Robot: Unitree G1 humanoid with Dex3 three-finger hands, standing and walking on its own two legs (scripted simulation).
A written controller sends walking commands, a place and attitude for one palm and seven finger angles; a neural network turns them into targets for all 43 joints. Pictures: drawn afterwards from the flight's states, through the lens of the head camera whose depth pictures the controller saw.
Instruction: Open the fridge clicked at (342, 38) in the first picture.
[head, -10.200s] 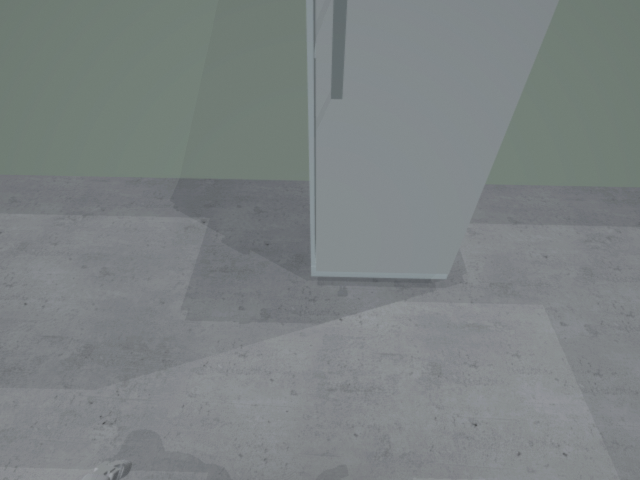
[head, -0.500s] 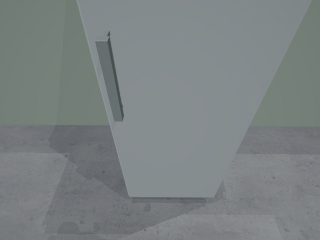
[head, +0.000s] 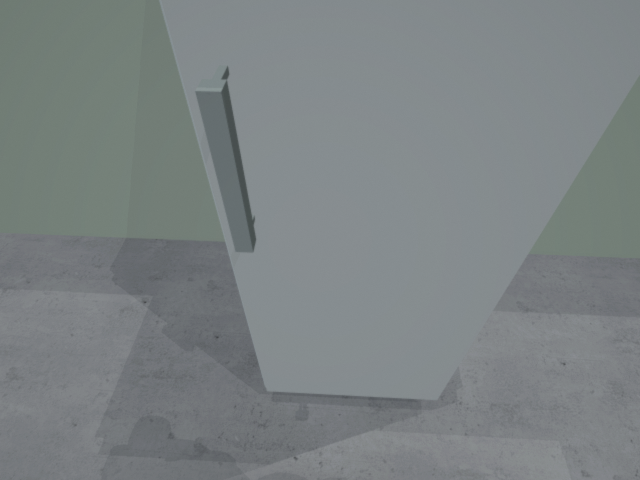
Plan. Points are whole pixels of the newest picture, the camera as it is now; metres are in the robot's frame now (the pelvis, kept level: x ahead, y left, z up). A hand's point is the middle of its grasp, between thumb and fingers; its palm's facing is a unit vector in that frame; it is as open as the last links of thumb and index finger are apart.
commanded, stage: come to a stop and stand still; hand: left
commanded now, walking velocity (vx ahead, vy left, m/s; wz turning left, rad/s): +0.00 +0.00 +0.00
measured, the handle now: (235, 169) +0.45 +0.14 +0.17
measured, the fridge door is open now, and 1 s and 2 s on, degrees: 0 0 0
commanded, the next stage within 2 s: look again from close up in 0.48 s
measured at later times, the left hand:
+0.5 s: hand out of the picture +0.08 +0.23 -0.15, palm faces -0.01 -0.94 -0.33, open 7.4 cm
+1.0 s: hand out of the picture +0.07 +0.22 -0.16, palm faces -0.02 -0.95 -0.31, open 7.4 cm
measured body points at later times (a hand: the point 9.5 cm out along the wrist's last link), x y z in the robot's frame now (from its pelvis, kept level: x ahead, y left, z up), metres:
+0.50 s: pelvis +0.02 -0.01 +0.00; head +0.02 -0.01 +0.45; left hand +0.08 +0.28 -0.13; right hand +0.09 -0.29 -0.14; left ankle +0.00 +0.09 -0.74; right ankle +0.04 -0.12 -0.74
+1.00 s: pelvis +0.02 -0.01 +0.01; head +0.03 -0.02 +0.46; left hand +0.07 +0.27 -0.13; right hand +0.06 -0.29 -0.14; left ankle +0.00 +0.09 -0.74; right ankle +0.04 -0.12 -0.74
